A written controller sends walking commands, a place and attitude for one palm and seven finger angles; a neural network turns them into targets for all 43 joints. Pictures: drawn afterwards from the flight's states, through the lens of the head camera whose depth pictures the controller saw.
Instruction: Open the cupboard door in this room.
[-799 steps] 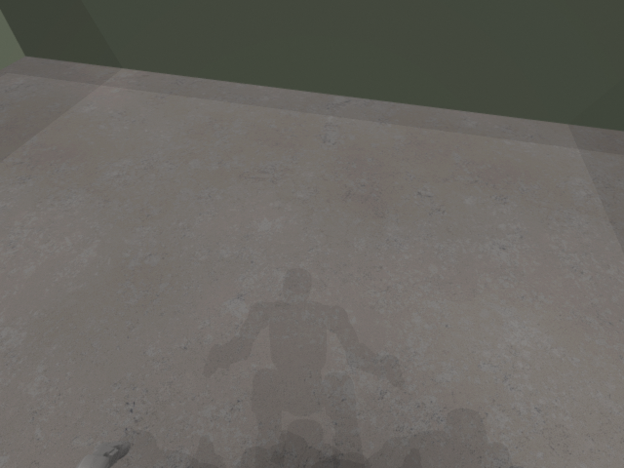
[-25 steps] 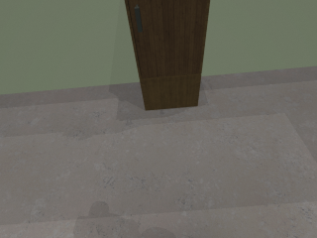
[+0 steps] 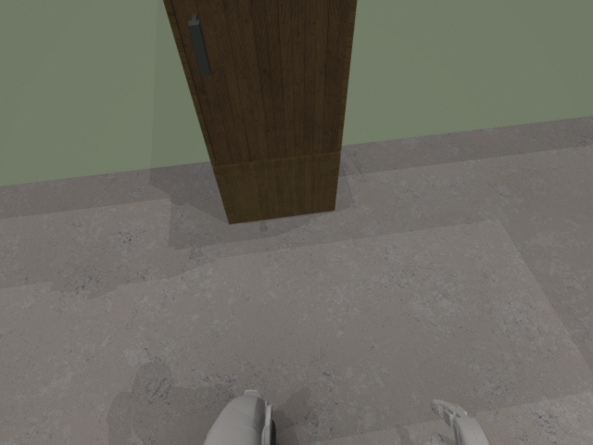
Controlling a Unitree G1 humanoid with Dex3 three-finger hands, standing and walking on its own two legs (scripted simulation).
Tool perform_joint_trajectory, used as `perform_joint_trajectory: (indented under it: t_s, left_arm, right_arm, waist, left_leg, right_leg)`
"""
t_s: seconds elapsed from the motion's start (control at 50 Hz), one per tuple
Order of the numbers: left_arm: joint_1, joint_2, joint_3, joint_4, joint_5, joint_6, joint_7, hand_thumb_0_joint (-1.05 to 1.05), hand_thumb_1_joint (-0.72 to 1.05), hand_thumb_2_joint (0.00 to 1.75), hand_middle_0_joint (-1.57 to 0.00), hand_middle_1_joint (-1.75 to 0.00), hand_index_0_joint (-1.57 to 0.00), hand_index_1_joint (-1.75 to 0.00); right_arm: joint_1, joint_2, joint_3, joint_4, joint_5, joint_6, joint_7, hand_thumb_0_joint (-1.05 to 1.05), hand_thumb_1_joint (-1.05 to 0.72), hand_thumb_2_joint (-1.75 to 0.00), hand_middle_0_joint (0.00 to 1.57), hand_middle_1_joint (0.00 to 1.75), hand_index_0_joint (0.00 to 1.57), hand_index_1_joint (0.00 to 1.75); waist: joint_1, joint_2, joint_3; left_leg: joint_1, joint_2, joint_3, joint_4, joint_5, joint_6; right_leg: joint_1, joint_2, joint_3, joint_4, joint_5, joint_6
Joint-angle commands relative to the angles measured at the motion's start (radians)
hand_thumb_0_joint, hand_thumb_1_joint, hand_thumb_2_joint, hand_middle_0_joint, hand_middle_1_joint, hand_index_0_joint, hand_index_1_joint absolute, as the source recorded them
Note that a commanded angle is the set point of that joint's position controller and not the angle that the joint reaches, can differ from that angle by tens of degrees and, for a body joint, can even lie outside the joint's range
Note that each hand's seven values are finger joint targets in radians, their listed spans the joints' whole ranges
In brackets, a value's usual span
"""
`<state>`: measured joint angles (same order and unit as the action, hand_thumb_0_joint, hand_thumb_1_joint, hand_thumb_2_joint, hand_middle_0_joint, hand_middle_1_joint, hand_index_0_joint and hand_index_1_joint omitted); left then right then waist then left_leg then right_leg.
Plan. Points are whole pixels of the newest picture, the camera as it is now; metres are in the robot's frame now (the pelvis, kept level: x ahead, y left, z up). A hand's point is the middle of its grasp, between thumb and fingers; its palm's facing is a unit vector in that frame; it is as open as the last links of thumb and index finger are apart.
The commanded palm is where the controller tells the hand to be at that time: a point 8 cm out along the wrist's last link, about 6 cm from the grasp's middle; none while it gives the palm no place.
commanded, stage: walk to a spot facing it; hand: left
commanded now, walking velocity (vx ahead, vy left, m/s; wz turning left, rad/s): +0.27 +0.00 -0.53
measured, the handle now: (200, 45) +0.91 +0.37 +0.03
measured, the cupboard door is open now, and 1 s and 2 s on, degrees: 0 0 0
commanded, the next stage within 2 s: turn to face it in 0.38 s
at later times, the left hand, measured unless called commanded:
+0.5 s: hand (221, 299) +0.35 +0.20 -0.15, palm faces -0.25 -0.94 -0.22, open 7.4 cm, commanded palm none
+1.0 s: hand (219, 315) +0.33 +0.20 -0.18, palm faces -0.06 -0.97 -0.22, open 7.3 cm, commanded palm none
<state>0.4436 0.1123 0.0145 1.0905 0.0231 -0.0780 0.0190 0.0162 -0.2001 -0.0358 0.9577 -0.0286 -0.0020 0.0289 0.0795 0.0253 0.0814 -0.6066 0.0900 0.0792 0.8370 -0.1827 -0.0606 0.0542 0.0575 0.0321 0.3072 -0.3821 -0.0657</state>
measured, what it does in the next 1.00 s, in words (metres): walks ahead: left foot, then right foot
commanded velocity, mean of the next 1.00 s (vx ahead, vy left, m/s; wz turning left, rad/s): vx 0.02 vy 0.00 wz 0.06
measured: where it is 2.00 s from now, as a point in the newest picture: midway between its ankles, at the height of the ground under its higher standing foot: outside the picture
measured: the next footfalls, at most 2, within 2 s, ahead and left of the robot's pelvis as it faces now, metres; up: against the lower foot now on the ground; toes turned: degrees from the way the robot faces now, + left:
left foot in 0.08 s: +0.19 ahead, +0.12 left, +0.00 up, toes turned +4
right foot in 0.62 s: +0.24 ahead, -0.13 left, +0.00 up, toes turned -24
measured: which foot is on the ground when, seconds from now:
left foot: up 0.00-0.06, down 0.08-0.64, up 0.66-1.00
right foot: down 0.00-0.10, up 0.12-0.60, down 0.62-1.00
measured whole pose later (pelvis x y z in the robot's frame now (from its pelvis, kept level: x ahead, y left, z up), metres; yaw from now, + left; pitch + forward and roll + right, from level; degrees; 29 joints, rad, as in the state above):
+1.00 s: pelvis +0.21 +0.02 -0.01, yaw -4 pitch -1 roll -2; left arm 0.12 0.21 0.05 0.95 0.02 0.01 0.03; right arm 0.19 -0.20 -0.07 0.97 -0.02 0.05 0.02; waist -0.02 -0.01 0.08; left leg -0.37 0.08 0.11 0.81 -0.40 -0.06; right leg -0.25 -0.16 -0.30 0.64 -0.33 0.02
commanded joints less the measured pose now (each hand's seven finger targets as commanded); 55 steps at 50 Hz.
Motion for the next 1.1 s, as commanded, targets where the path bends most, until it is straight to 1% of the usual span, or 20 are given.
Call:
perform_joint_trajectory:
  t_s: [0.0,0.02,0.04,0.06,0.08,0.16,0.24,0.5,0.56,0.58,0.62,0.64,0.7,0.82,0.96,0.98,1.0,1.02,1.04,1.08]
  left_arm:
    - [0.051,0.223,0.051,-0.022,-0.001,0.000,0.016,0.00,0.90,0.90,-0.20,-0.30,-0.20,-0.30]
    - [0.011,0.244,0.058,-0.032,-0.009,-0.003,0.016,0.00,0.90,0.90,-0.20,-0.30,-0.20,-0.30]
    - [0.003,0.226,0.060,-0.045,-0.019,-0.005,0.012,0.00,0.90,0.90,-0.20,-0.30,-0.20,-0.30]
    - [0.038,0.169,0.054,-0.063,-0.036,-0.004,0.000,0.00,0.90,0.90,-0.20,-0.30,-0.20,-0.30]
    - [0.022,0.153,0.045,-0.084,-0.033,-0.006,-0.001,0.00,0.90,0.90,-0.20,-0.30,-0.20,-0.30]
    - [-0.111,0.132,0.064,-0.112,-0.003,0.049,-0.029,0.00,0.90,0.90,-0.20,-0.30,-0.20,-0.30]
    - [-0.067,0.102,0.072,-0.118,0.001,0.103,-0.038,0.00,0.90,0.90,-0.20,-0.30,-0.20,-0.30]
    - [-0.404,0.122,0.051,-0.247,0.006,0.114,-0.037,0.00,0.90,0.90,-0.20,-0.30,-0.20,-0.30]
    - [-0.290,0.130,0.039,-0.199,0.007,0.078,-0.019,0.00,0.90,0.90,-0.20,-0.30,-0.20,-0.30]
    - [-0.203,0.165,0.041,-0.162,0.008,0.058,-0.012,0.00,0.90,0.90,-0.20,-0.30,-0.20,-0.30]
    - [-0.088,0.293,0.049,-0.094,-0.006,0.027,0.007,0.00,0.90,0.90,-0.20,-0.30,-0.20,-0.30]
    - [-0.123,0.282,0.041,-0.105,-0.014,0.031,0.012,0.00,0.90,0.90,-0.20,-0.30,-0.20,-0.30]
    - [-0.246,0.253,0.044,-0.133,-0.009,0.049,0.025,0.00,0.90,0.90,-0.20,-0.30,-0.20,-0.30]
    - [-0.310,0.230,0.062,-0.169,0.001,0.064,0.023,0.00,0.90,0.90,-0.20,-0.30,-0.20,-0.30]
    - [-0.315,0.267,0.085,-0.197,0.002,0.086,0.016,0.00,0.90,0.90,-0.20,-0.30,-0.20,-0.30]
    - [-0.312,0.258,0.082,-0.205,-0.007,0.094,0.012,0.00,0.90,0.90,-0.20,-0.30,-0.20,-0.30]
    - [-0.296,0.201,0.076,-0.228,-0.013,0.103,0.007,0.00,0.90,0.90,-0.20,-0.30,-0.20,-0.30]
    - [-0.353,0.158,0.060,-0.276,-0.011,0.109,0.006,0.00,0.90,0.90,-0.20,-0.30,-0.20,-0.30]
    - [-0.370,0.191,0.064,-0.279,-0.003,0.118,0.006,0.00,0.90,0.90,-0.20,-0.30,-0.20,-0.30]
    - [-0.372,0.200,0.077,-0.249,-0.003,0.122,0.003,0.00,0.90,0.90,-0.20,-0.30,-0.20,-0.30]
  right_arm:
    - [-0.018,-0.066,-0.015,-0.093,0.008,-0.054,-0.020,0.00,-0.90,-0.90,0.20,0.30,0.20,0.30]
    - [0.144,-0.093,-0.025,-0.048,0.007,-0.059,-0.031,0.00,-0.90,-0.90,0.20,0.30,0.20,0.30]
    - [0.306,-0.162,-0.040,0.000,0.001,-0.064,-0.042,0.00,-0.90,-0.90,0.20,0.30,0.20,0.30]
    - [0.441,-0.273,-0.068,0.032,-0.011,-0.071,-0.049,0.00,-0.90,-0.90,0.20,0.30,0.20,0.30]
    - [0.465,-0.277,-0.059,0.045,0.006,-0.059,-0.050,0.00,-0.90,-0.90,0.20,0.30,0.20,0.30]
    - [0.256,-0.089,-0.011,-0.001,0.007,-0.075,-0.054,0.00,-0.90,-0.90,0.20,0.30,0.20,0.30]
    - [0.215,-0.083,-0.015,0.000,0.013,-0.078,-0.058,0.00,-0.90,-0.90,0.20,0.30,0.20,0.30]
    - [0.374,-0.142,-0.045,0.040,-0.006,-0.037,-0.053,0.00,-0.90,-0.90,0.20,0.30,0.20,0.30]
    - [0.379,-0.144,-0.039,0.062,0.000,-0.033,-0.053,0.00,-0.90,-0.90,0.20,0.30,0.20,0.30]
    - [0.390,-0.127,-0.031,0.067,0.008,-0.036,-0.049,0.00,-0.90,-0.90,0.20,0.30,0.20,0.30]
    - [0.372,-0.028,0.000,0.042,0.033,-0.026,-0.042,0.00,-0.90,-0.90,0.20,0.30,0.20,0.30]
    - [0.344,-0.028,-0.001,0.033,0.037,-0.006,-0.048,0.00,-0.90,-0.90,0.20,0.30,0.20,0.30]
    - [0.308,-0.046,-0.016,0.049,0.028,0.021,-0.042,0.00,-0.90,-0.90,0.20,0.30,0.20,0.30]
    - [0.305,-0.019,-0.034,0.038,0.018,0.047,-0.023,0.00,-0.90,-0.90,0.20,0.30,0.20,0.30]
    - [0.265,-0.060,-0.049,-0.039,0.012,0.034,-0.010,0.00,-0.90,-0.90,0.20,0.30,0.20,0.30]
    - [0.306,-0.090,-0.057,-0.033,0.009,0.027,-0.007,0.00,-0.90,-0.90,0.20,0.30,0.20,0.30]
    - [0.342,-0.187,-0.076,-0.040,0.005,0.017,-0.008,0.00,-0.90,-0.90,0.20,0.30,0.20,0.30]
    - [0.383,-0.273,-0.093,-0.045,0.000,0.014,-0.017,0.00,-0.90,-0.90,0.20,0.30,0.20,0.30]
    - [0.360,-0.275,-0.088,-0.038,-0.001,0.018,-0.025,0.00,-0.90,-0.90,0.20,0.30,0.20,0.30]
    - [0.255,-0.226,-0.073,-0.066,0.000,0.013,-0.041,0.00,-0.90,-0.90,0.20,0.30,0.20,0.30]
  waist:
    - [-0.063,-0.155,-0.063]
    - [-0.139,-0.160,-0.141]
    - [-0.198,-0.085,-0.249]
    - [-0.221,0.181,-0.391]
    - [-0.198,0.210,-0.425]
    - [-0.086,0.050,-0.041]
    - [-0.025,0.091,-0.074]
    - [-0.133,0.108,-0.027]
    - [-0.085,0.086,-0.111]
    - [-0.046,0.030,-0.178]
    - [-0.016,-0.239,-0.327]
    - [-0.023,-0.193,-0.303]
    - [-0.051,-0.194,-0.187]
    - [-0.099,-0.186,-0.064]
    - [-0.107,-0.182,-0.099]
    - [-0.132,-0.079,-0.122]
    - [-0.147,0.231,-0.119]
    - [-0.180,0.393,-0.098]
    - [-0.163,0.235,-0.108]
    - [-0.128,0.245,-0.086]
  left_leg:
    - [0.191,-0.081,0.064,-0.237,-0.022,0.041]
    - [0.385,-0.091,0.057,-0.323,0.071,0.055]
    - [0.697,0.010,-0.021,-0.323,0.236,0.083]
    - [0.978,0.338,-0.382,-0.283,0.513,0.206]
    - [0.953,0.452,-0.513,-0.381,0.636,0.277]
    - [0.429,0.315,-0.183,-0.511,0.477,0.184]
    - [0.373,0.244,0.026,-0.520,0.508,0.160]
    - [0.547,0.264,0.094,-0.427,0.589,0.186]
    - [0.555,0.224,0.094,-0.275,0.701,0.138]
    - [0.500,0.182,0.106,-0.168,0.604,0.097]
    - [0.202,0.012,0.062,0.104,-0.430,0.019]
    - [0.203,0.006,-0.029,0.158,-0.478,0.021]
    - [0.133,0.008,-0.063,0.282,-0.398,0.010]
    - [0.191,0.002,-0.005,0.215,-0.278,-0.005]
    - [0.304,-0.010,0.053,-0.174,-0.123,0.010]
    - [0.406,-0.003,0.029,-0.309,0.003,0.021]
    - [0.484,0.171,-0.267,-0.449,0.175,0.091]
    - [0.450,0.346,-0.506,-0.548,0.404,0.196]
    - [0.435,0.369,-0.473,-0.544,0.319,0.231]
    - [0.423,0.244,-0.402,-0.538,0.231,0.164]
  right_leg:
    - [0.024,-0.253,0.135,0.162,1.098,-0.064]
    - [-0.034,-0.222,0.104,0.306,1.101,-0.030]
    - [-0.224,-0.176,0.082,0.495,0.871,0.004]
    - [-0.511,-0.024,-0.023,0.855,0.151,0.050]
    - [-0.588,-0.016,0.032,1.069,-0.211,0.037]
    - [-0.588,-0.156,0.004,1.068,-0.013,0.077]
    - [-0.568,-0.156,-0.044,1.012,0.096,0.103]
    - [-0.573,-0.133,-0.143,0.499,0.078,0.108]
    - [-0.358,-0.098,-0.162,0.239,0.187,0.083]
    - [-0.190,-0.136,-0.139,0.125,0.411,0.081]
    - [0.116,-0.502,0.141,0.208,1.270,-0.097]
    - [0.063,-0.502,0.088,0.177,1.255,-0.145]
    - [-0.045,-0.460,0.007,0.138,0.995,-0.109]
    - [-0.292,-0.415,-0.153,0.053,0.530,-0.048]
    - [-0.275,-0.427,-0.218,0.211,0.367,0.001]
    - [-0.332,-0.394,-0.243,0.325,0.285,0.039]
    - [-0.520,-0.271,-0.266,0.544,-0.025,0.113]
    - [-0.639,-0.172,-0.196,0.754,-0.327,0.156]
    - [-0.632,-0.192,-0.092,0.850,-0.254,0.134]
    - [-0.679,-0.183,-0.039,0.904,-0.099,0.137]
